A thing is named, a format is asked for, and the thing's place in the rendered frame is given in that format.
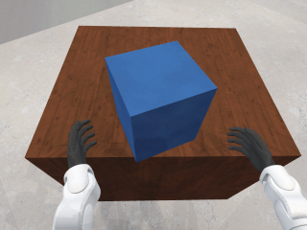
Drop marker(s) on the robot left forearm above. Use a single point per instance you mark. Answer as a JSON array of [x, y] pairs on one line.
[[80, 194]]

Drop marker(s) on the carton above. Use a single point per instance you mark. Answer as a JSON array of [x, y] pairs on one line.
[[161, 97]]

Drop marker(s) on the right robot hand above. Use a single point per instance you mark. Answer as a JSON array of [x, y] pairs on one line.
[[252, 146]]

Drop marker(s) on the left robot hand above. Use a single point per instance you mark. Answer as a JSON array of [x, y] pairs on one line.
[[76, 150]]

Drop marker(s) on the robot right forearm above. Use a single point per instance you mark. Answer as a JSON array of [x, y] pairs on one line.
[[284, 192]]

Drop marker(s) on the pedestal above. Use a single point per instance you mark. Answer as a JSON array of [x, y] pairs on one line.
[[202, 169]]

